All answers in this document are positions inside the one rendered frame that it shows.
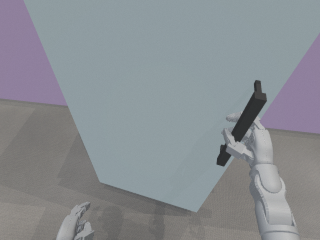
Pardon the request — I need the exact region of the robot left hand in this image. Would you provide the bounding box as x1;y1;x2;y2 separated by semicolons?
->
56;202;94;240

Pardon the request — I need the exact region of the robot right forearm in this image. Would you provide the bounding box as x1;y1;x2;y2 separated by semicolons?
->
249;163;301;240

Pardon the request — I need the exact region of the handle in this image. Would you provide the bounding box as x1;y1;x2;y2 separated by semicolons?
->
216;80;267;167

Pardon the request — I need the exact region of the robot right hand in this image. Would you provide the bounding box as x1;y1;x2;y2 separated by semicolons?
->
221;111;274;169

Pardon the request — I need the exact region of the fridge door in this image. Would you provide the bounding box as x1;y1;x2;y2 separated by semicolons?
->
23;0;320;213

